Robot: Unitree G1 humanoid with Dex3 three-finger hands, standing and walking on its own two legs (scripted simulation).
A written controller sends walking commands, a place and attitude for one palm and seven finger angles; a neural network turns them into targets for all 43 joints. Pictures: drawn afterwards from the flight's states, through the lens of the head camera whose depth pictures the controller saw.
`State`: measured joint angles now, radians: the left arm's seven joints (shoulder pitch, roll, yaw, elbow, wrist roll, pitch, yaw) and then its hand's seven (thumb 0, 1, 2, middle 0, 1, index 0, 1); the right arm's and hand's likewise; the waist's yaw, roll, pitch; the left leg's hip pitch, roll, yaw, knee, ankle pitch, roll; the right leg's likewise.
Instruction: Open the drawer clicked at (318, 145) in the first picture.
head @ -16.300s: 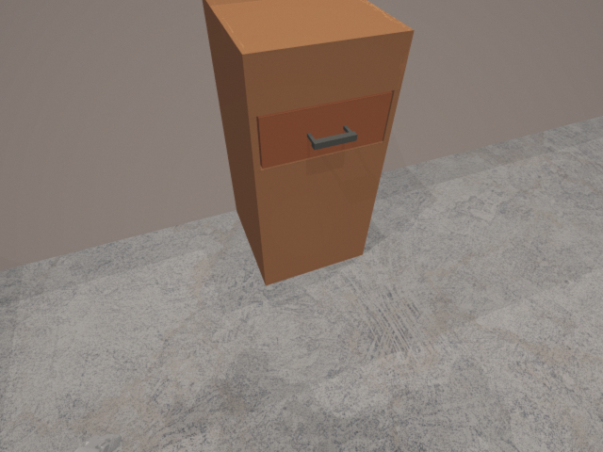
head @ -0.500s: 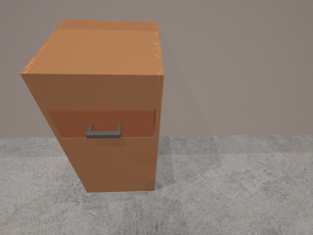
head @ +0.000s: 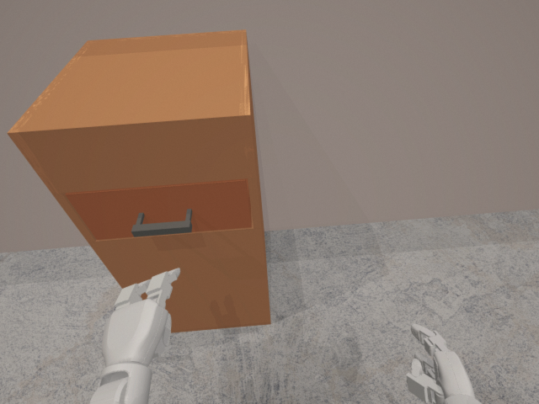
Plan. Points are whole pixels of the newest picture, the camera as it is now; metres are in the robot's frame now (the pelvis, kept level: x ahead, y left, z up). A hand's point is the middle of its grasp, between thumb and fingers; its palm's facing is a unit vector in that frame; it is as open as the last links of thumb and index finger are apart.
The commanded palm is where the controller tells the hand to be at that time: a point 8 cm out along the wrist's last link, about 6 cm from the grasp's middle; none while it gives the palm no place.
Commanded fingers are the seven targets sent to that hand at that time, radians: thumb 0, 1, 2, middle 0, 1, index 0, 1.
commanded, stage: raise the hand with hooked fingers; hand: left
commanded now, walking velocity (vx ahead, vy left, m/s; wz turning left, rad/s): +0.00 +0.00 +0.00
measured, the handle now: (163, 221) +0.51 +0.27 -0.08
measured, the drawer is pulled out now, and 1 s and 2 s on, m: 0.00 0.00 0.00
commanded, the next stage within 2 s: move the hooked fingers above the handle in 1.54 s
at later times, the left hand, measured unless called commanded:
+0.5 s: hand (155, 310) +0.26 +0.19 +0.01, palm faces -0.04 -0.12 -0.99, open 11.2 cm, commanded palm +0.24 +0.21 +0.07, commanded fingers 0.00 -0.13 0.46 -0.27 -0.96 -0.27 -0.96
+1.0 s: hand (142, 242) +0.34 +0.21 +0.08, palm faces +0.11 -0.10 -0.99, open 13.6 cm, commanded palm +0.31 +0.23 +0.14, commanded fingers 0.00 -0.50 0.30 -0.30 -1.20 -0.30 -1.20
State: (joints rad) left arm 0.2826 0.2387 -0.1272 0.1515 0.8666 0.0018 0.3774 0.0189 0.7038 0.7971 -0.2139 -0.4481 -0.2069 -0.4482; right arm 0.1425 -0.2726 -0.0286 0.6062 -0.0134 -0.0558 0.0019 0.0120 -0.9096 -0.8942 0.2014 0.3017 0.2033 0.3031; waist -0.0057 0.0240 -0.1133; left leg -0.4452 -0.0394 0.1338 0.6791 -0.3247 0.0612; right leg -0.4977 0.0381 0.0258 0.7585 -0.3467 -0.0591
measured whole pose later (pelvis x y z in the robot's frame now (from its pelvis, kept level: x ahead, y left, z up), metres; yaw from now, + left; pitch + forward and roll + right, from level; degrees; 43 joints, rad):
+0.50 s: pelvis +0.04 -0.04 +0.00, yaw -1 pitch +9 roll +3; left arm 0.29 0.36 -0.06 0.04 0.99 0.03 0.32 0.00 0.10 0.55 -0.28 -0.82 -0.27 -0.82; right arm 0.08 -0.18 0.05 0.59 -0.02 0.10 0.01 0.01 -0.90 -0.89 0.21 0.30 0.21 0.30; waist 0.08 0.01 -0.10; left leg -0.45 -0.04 0.00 0.69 -0.35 0.01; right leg -0.50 0.09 0.02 0.74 -0.39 -0.12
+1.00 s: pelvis +0.04 +0.01 +0.02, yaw -4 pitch +3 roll +1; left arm 0.04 0.39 -0.12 0.05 0.97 0.19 0.24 0.00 -0.44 0.32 -0.32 -1.17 -0.31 -1.17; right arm 0.08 -0.24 -0.03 0.62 0.02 0.11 -0.04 0.01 -0.90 -0.89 0.20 0.30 0.20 0.30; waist 0.05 0.06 -0.08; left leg -0.29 -0.08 -0.05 0.55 -0.32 0.04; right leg -0.33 0.08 0.09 0.59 -0.31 -0.05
